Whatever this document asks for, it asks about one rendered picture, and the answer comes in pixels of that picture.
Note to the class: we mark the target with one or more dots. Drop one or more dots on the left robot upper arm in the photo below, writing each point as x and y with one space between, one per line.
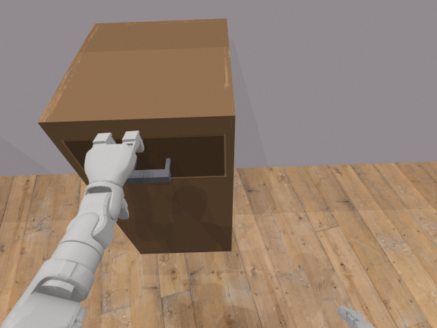
45 311

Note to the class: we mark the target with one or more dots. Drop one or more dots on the robot left forearm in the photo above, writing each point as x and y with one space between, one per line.
69 274

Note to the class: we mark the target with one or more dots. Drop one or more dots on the cabinet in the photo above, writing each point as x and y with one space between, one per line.
161 78

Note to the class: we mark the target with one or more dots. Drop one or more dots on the drawer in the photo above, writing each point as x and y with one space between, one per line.
191 155

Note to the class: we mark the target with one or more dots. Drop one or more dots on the left robot hand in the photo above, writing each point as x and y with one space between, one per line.
111 162

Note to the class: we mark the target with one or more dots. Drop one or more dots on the handle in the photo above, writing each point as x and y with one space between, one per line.
151 175

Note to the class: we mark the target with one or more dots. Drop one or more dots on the right robot hand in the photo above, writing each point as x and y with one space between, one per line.
353 318

